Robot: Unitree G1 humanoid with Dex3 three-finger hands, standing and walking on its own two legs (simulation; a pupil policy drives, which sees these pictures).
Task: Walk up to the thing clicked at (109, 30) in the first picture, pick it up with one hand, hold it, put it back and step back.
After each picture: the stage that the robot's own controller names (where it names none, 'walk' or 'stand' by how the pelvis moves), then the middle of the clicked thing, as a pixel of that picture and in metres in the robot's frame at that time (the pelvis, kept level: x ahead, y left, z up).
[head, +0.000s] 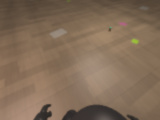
stand; (109, 29) +2.30 -0.58 -0.72
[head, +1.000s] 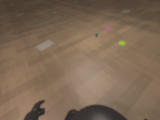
walk; (96, 34) +2.22 -0.08 -0.69
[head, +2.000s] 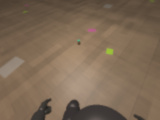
walk; (78, 42) +1.56 +0.29 -0.71
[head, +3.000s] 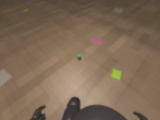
walk; (79, 57) +1.04 +0.24 -0.71
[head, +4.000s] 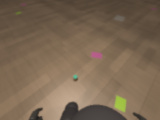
walk; (75, 78) +0.61 +0.19 -0.70
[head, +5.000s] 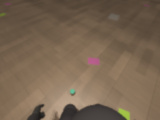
stand; (72, 92) +0.37 +0.16 -0.70
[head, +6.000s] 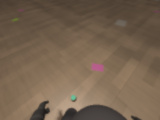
stand; (73, 98) +0.33 +0.17 -0.71
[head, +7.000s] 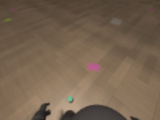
stand; (70, 99) +0.30 +0.20 -0.72
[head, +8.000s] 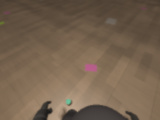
stand; (68, 102) +0.27 +0.23 -0.72
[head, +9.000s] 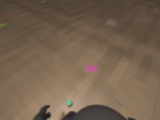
stand; (69, 103) +0.27 +0.22 -0.73
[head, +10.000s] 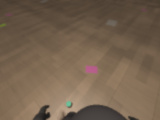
stand; (69, 104) +0.25 +0.22 -0.73
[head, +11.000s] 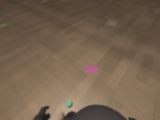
stand; (69, 104) +0.26 +0.22 -0.73
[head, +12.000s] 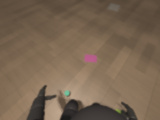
go down; (67, 93) +0.28 +0.22 -0.67
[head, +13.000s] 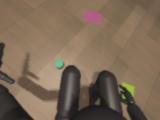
go down; (59, 64) +0.34 +0.25 -0.30
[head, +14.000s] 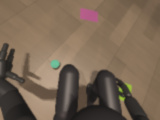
close in; (55, 65) +0.34 +0.26 -0.27
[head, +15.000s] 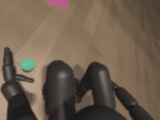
close in; (28, 66) +0.32 +0.28 -0.21
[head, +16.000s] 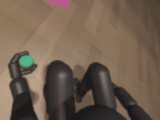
close; (27, 64) +0.32 +0.29 -0.21
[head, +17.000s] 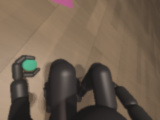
lift; (30, 67) +0.29 +0.28 -0.21
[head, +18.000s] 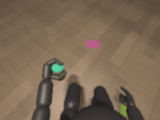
lift; (59, 72) +0.30 +0.20 +0.01
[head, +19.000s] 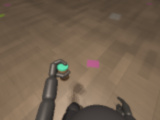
hold; (63, 72) +0.31 +0.18 +0.03
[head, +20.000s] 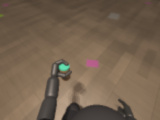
hold; (65, 72) +0.32 +0.18 +0.01
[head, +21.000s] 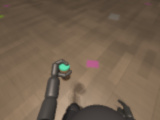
hold; (65, 71) +0.32 +0.17 +0.02
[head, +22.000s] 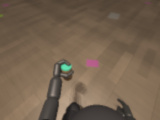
hold; (67, 72) +0.32 +0.16 +0.01
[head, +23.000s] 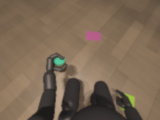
crouch; (60, 64) +0.36 +0.21 -0.06
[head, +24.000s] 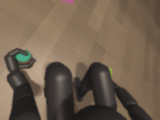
lower; (25, 60) +0.34 +0.30 -0.21
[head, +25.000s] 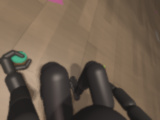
lower; (21, 61) +0.35 +0.30 -0.21
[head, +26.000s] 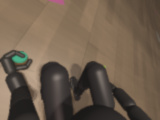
lower; (21, 61) +0.35 +0.30 -0.21
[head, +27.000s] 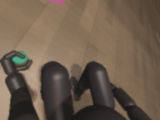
lower; (22, 62) +0.34 +0.30 -0.21
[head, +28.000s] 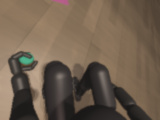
loosen; (27, 62) +0.33 +0.29 -0.21
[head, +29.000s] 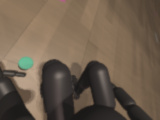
withdraw; (25, 64) +0.32 +0.28 -0.22
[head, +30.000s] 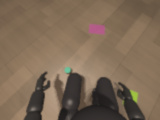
walk; (68, 70) +0.36 +0.22 -0.43
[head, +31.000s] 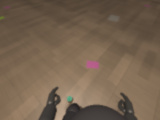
stand; (69, 99) +0.29 +0.19 -0.66
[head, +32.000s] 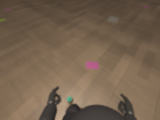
stand; (69, 100) +0.29 +0.20 -0.67
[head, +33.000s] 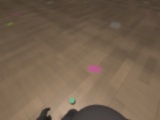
stand; (72, 101) +0.31 +0.18 -0.72
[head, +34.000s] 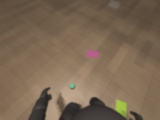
walk; (72, 86) +0.35 +0.14 -0.71
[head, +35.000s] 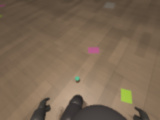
walk; (77, 79) +0.50 +0.18 -0.70
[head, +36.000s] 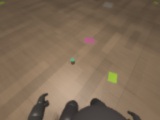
walk; (72, 61) +0.83 +0.24 -0.70
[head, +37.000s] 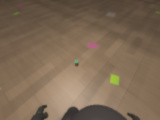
stand; (76, 63) +0.93 +0.22 -0.72
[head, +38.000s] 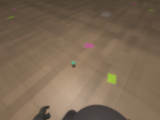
stand; (73, 64) +0.92 +0.26 -0.73
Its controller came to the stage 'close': yes
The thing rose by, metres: 0.71
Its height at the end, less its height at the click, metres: +0.00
